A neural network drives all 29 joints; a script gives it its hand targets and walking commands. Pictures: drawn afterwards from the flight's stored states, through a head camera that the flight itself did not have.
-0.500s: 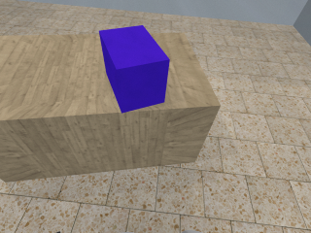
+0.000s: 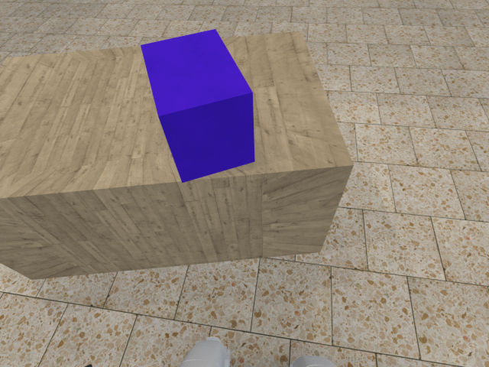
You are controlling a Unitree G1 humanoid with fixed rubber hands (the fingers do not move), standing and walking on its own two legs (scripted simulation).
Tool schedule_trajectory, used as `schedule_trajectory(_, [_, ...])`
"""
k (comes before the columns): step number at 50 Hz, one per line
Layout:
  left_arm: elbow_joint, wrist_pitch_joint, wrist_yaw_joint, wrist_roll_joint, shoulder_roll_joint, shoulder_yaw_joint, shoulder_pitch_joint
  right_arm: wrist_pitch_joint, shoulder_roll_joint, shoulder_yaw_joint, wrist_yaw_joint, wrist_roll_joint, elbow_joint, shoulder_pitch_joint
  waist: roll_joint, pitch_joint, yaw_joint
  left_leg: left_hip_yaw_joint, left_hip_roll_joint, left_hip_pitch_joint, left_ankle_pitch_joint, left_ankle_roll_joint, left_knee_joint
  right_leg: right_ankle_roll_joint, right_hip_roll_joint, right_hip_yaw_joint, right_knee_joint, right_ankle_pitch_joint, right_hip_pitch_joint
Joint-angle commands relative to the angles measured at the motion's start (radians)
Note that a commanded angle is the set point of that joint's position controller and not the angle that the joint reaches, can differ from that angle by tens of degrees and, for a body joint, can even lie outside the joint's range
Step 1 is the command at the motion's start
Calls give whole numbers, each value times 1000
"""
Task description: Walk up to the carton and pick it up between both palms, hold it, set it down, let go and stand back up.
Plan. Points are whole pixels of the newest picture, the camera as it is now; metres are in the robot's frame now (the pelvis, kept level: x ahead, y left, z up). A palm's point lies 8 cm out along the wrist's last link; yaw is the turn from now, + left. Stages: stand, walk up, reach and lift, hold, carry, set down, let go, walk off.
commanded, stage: walk up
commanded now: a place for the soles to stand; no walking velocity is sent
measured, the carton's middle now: (199, 104) +0.76 +0.13 -0.06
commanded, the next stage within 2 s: none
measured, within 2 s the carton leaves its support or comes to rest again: neither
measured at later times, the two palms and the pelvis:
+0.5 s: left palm out of the picture +0.05 +0.33 -0.12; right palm out of the picture +0.06 -0.27 -0.08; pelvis -0.01 +0.03 +0.00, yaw +3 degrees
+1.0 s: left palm out of the picture +0.05 +0.32 -0.11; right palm out of the picture +0.07 -0.28 -0.09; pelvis -0.01 +0.02 +0.00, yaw +3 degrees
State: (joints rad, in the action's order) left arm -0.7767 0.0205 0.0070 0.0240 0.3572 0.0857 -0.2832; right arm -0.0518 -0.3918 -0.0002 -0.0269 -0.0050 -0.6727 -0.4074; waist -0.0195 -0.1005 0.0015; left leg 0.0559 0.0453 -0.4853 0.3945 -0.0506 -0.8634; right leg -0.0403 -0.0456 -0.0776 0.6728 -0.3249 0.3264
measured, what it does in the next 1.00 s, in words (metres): steps on the spot: left foot, then right foot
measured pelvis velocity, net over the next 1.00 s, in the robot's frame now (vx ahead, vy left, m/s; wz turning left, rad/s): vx -0.01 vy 0.02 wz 0.05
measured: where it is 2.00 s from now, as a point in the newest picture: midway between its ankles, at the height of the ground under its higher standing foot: outside the picture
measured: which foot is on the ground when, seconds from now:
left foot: up 0.00-0.18, down 0.20-1.00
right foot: down 0.00-0.22, up 0.24-0.50, down 0.52-1.00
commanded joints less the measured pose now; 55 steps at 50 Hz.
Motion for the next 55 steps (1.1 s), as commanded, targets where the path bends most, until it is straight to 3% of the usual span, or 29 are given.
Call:
schedule_trajectory(1, [88, 15, -16, -12, 233, 49, 2, -4, -148, 58, -15, 7, -29, 2, -150, 122, 36, -69, -31, -13, -91, 7, 8, -70, -210, 93, -170, 626, -188])
schedule_trajectory(5, [107, -4, -1, -14, 256, 45, 76, -13, -152, 67, -9, 16, -37, -19, -117, 108, 11, -131, -47, 145, -158, -7, 128, -128, -215, 89, -158, 183, -12])
schedule_trajectory(7, [113, -17, 8, -8, 251, 41, 97, -24, -170, 82, -11, 21, -59, -68, -102, 116, -14, -99, -22, 246, -127, -16, 244, -121, -190, 84, -117, -83, 38])
schedule_trajectory(8, [106, -24, 10, -4, 233, 34, 94, -29, -189, 89, -15, 30, -62, -83, -74, 103, -21, -13, -39, 287, -66, -30, 298, -101, -173, 87, -88, -235, 102])
schedule_trajectory(9, [102, -28, 12, -12, 186, 27, 81, -35, -230, 97, -20, 44, -55, -83, 58, 90, -16, 221, -155, 283, 71, -70, 394, -60, -121, 69, 17, -282, 163])
schedule_trajectory(10, [99, -33, 13, -31, 149, 17, 57, -43, -281, 102, -25, 59, -24, -30, 183, 59, 8, 552, -314, 207, 235, -142, 545, -13, -29, 69, 159, -287, 212])
schedule_trajectory(11, [78, -42, 12, -28, 203, 30, 54, -42, -327, 110, -24, 53, -16, 3, 142, -13, 7, 617, -360, 76, 350, -195, 604, 7, -16, 119, 230, -308, 179])
schedule_trajectory(12, [69, -42, 15, -28, 228, 39, 48, -43, -305, 102, -24, 51, -17, 36, 113, -38, 12, 598, -335, 77, 323, -192, 615, 15, -23, 154, 235, -254, 165])
schedule_trajectory(15, [40, -32, 19, -23, 210, 33, 38, -48, -252, 88, -17, 32, -27, 35, 142, 34, 0, 421, -251, 216, -32, -134, 527, 21, -23, 113, 138, -166, 144])
schedule_trajectory(18, [40, -30, 14, -22, 212, 36, 48, -46, -258, 91, -17, 28, -22, 1, 124, 83, -17, 426, -258, 291, -215, -115, 481, 29, -8, 110, 91, -169, 125])
schedule_trajectory(22, [32, -11, 0, -29, 195, 31, 42, -40, -245, 82, -20, 20, -16, 48, 122, 118, 8, 374, -256, 262, -436, -131, 392, 9, -3, 90, -47, -120, 17])
schedule_trajectory(24, [7, 3, -5, -22, 202, 37, -3, -33, -225, 71, -18, 13, -6, 116, 88, 123, 54, 259, -198, 139, -453, -85, 297, -15, -14, 97, -213, 45, -163])
schedule_trajectory(26, [9, 24, -12, -1, 262, 47, -10, -37, -150, 45, -12, -2, -6, 99, -53, 185, 45, 106, -76, 58, -381, -7, 151, -84, -199, 267, -289, 141, -264])
schedule_trajectory(27, [29, 28, -8, 4, 281, 45, 50, -31, -141, 45, -10, -2, -24, 78, -54, 146, 7, 14, -18, 43, -176, 9, 168, -120, -257, 302, -308, 67, -202])
schedule_trajectory(28, [34, 25, 1, 3, 278, 36, 88, -25, -167, 52, -9, 2, -46, 46, -55, 116, -9, -7, -23, 91, -2, -1, 177, -142, -283, 283, -304, -35, -112])
schedule_trajectory(30, [30, 13, 9, 0, 253, 28, 121, -33, -176, 58, -3, 15, -65, 28, -75, 84, -21, 38, -42, 172, -12, -18, 272, -106, -202, 180, -249, -142, -14])
schedule_trajectory(31, [36, 9, 11, -4, 240, 27, 127, -42, -194, 63, -4, 23, -59, 26, -67, 90, -17, 120, -87, 196, -85, -34, 309, -76, -151, 131, -185, -137, 11])
schedule_trajectory(33, [33, 8, 11, -16, 211, 27, 89, -54, -254, 68, -7, 32, -52, 48, 49, 109, 15, 392, -226, 129, -103, -103, 399, -16, -60, 99, -35, -99, 2])
schedule_trajectory(34, [31, 9, 11, -18, 214, 27, 90, -56, -261, 67, -9, 33, -55, 60, 40, 99, 21, 416, -239, 90, -86, -118, 420, -19, -47, 112, -40, -128, -25])
schedule_trajectory(36, [18, 15, 13, -15, 219, 31, 74, -52, -238, 60, -7, 28, -52, 93, 33, 110, 34, 336, -195, 36, -110, -88, 391, -38, -68, 131, -106, -108, -108])
schedule_trajectory(37, [15, 19, 13, -12, 232, 30, 64, -50, -213, 54, -3, 23, -45, 109, 4, 96, 37, 245, -149, 14, -126, -51, 358, -53, -103, 161, -180, -111, -124])
schedule_trajectory(38, [18, 25, 13, -6, 250, 32, 81, -49, -195, 50, -2, 19, -48, 102, -34, 82, 26, 181, -106, 21, -168, -32, 320, -70, -139, 191, -226, -93, -120])
schedule_trajectory(40, [28, 25, 12, -8, 252, 28, 109, -52, -189, 50, -1, 15, -63, 82, -27, 116, 6, 119, -75, 128, -274, -20, 285, -82, -154, 164, -209, -11, -89])
schedule_trajectory(42, [33, 19, 10, -14, 237, 26, 125, -55, -214, 54, -3, 16, -63, 66, -21, 133, 1, 185, -118, 149, -312, -39, 303, -60, -116, 119, -133, 56, -77])
schedule_trajectory(44, [34, 13, 10, -18, 230, 29, 94, -57, -229, 56, -6, 23, -58, 73, 22, 148, 22, 275, -166, 114, -269, -69, 342, -42, -90, 112, -81, 4, -99])
schedule_trajectory(46, [34, 9, 9, -18, 227, 28, 95, -56, -232, 53, -7, 26, -56, 85, 28, 126, 29, 298, -171, 70, -217, -72, 369, -42, -82, 125, -86, -22, -123])
schedule_trajectory(50, [29, 15, 11, -9, 244, 27, 112, -52, -204, 48, -5, 21, -56, 92, -16, 97, 17, 198, -116, 53, -193, -38, 341, -67, -124, 155, -173, -67, -107])
schedule_trajectory(54, [35, 12, 12, -9, 242, 30, 119, -51, -214, 53, -3, 23, -65, 80, -9, 89, 16, 216, -118, 62, -139, -44, 357, -59, -111, 138, -158, -118, -88])
schedule_trajectory(55, [19, 48, 15, -7, 347, 60, -41, -41, -285, 97, 44, 41, -13, 59, 64, 136, 48, 209, -95, -42, 264, -70, 300, -107, -163, 232, -182, -439, -184])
